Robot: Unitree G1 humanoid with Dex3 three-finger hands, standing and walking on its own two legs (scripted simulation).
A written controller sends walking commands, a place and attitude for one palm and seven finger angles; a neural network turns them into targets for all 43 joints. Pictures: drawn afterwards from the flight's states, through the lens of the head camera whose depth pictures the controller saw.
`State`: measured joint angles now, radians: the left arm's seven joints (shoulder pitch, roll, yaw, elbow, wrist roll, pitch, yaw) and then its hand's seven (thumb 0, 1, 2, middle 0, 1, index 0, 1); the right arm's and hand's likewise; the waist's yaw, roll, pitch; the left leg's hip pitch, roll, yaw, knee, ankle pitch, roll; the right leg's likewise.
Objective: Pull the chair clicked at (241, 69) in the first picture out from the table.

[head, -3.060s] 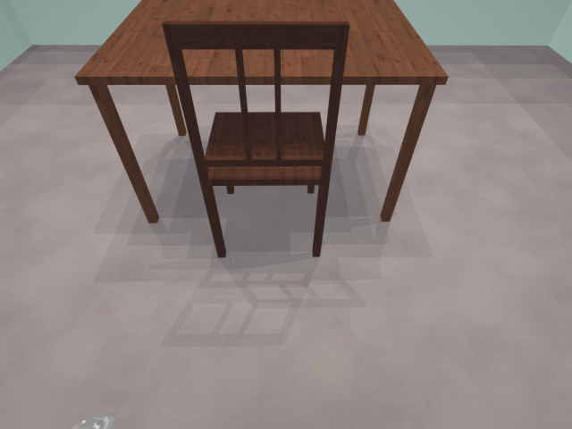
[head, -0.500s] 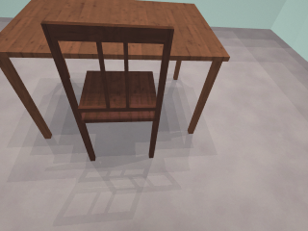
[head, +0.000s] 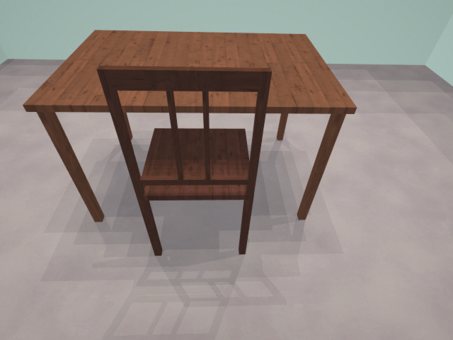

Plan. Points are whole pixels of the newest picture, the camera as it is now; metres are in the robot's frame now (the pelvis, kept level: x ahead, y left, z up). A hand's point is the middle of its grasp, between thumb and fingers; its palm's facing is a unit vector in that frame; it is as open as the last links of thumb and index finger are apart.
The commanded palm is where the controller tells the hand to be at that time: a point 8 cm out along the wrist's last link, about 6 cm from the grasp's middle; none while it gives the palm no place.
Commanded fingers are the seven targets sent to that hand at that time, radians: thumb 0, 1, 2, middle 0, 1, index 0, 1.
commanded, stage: take the last steps up to it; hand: left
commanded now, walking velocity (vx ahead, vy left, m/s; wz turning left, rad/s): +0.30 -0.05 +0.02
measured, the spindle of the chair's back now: (176, 139) +0.71 +0.19 -0.06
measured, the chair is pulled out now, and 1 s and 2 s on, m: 0.00 0.00 0.00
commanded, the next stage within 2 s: come to a stop and stand still in 0.88 s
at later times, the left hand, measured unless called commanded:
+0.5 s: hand out of the picture -0.04 +0.15 -0.18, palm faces +0.20 -0.97 -0.11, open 7.4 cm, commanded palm none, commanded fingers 0.00 0.90 0.90 -0.20 -0.30 -0.20 -0.30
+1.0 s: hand (145, 284) +0.30 +0.21 -0.18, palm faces +0.00 -0.97 -0.23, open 7.4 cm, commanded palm none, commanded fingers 0.00 0.90 0.90 -0.20 -0.30 -0.20 -0.30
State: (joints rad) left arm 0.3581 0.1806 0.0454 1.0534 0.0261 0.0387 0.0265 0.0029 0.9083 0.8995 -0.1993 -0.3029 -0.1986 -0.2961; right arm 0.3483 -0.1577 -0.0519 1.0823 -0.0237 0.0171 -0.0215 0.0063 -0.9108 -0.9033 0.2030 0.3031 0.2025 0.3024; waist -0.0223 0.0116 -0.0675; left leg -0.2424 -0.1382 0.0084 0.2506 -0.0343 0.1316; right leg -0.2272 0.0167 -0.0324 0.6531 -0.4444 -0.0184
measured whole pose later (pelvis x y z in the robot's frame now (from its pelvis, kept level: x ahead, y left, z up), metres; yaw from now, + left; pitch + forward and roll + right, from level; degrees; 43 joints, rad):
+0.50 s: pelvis +0.08 +0.03 -0.01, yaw +3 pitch +0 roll +0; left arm 0.52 0.06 0.02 1.15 0.03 -0.07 0.02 0.00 0.90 0.90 -0.20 -0.30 -0.20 -0.30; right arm 0.21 -0.15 -0.06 1.07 -0.03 -0.02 0.01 0.01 -0.92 -0.90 0.20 0.30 0.20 0.30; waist 0.06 -0.02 0.02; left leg -0.43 0.07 0.11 0.65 -0.27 0.03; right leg 0.04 -0.04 -0.10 0.37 -0.41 0.01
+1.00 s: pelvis +0.23 +0.02 -0.02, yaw -1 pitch +0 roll +1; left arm 0.22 0.16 0.06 1.01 0.03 -0.05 0.00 0.00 0.91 0.90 -0.20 -0.30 -0.20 -0.30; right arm 0.33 -0.15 -0.05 1.11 -0.02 -0.02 -0.01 0.00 -0.92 -0.90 0.20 0.30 0.20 0.30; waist -0.02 0.02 0.04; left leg -0.18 0.10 0.14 0.68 -0.46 -0.01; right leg -0.36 -0.04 -0.10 0.61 -0.26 -0.04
